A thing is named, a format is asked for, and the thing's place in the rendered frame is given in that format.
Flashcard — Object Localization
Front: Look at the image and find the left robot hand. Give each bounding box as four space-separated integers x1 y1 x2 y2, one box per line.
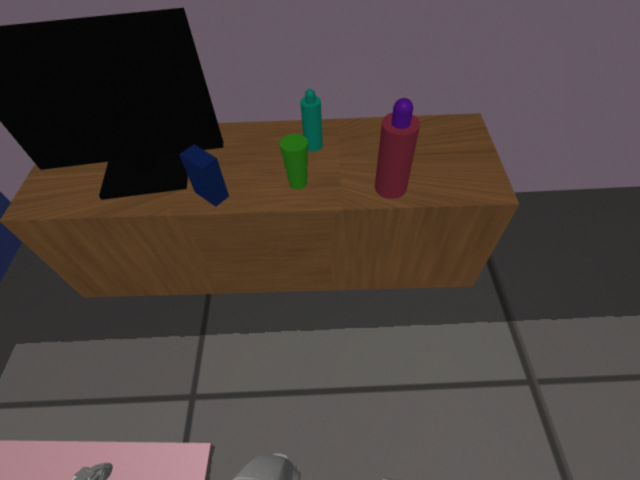
72 463 113 480

